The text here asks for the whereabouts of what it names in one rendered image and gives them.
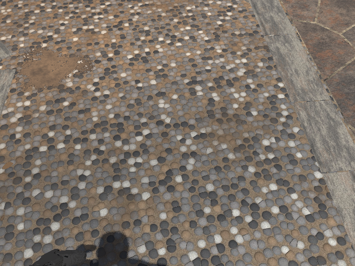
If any robot left hand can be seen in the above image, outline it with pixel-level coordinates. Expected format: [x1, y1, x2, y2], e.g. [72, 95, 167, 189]
[29, 249, 87, 266]

